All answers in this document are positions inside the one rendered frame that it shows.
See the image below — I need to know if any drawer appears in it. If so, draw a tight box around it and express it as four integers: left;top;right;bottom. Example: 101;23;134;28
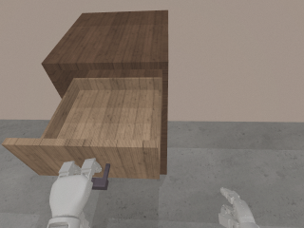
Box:
2;77;162;180

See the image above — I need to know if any cabinet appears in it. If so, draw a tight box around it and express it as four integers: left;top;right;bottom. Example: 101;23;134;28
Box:
41;9;169;175

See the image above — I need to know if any handle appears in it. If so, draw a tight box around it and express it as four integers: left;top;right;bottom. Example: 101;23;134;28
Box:
91;163;110;190

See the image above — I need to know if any robot left forearm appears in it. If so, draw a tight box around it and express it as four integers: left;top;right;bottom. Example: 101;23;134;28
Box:
47;215;81;228

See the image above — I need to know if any robot right hand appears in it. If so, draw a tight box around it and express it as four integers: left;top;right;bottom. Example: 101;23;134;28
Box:
218;187;256;228

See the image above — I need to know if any robot left hand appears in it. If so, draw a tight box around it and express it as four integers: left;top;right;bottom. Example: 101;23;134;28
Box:
49;158;103;228

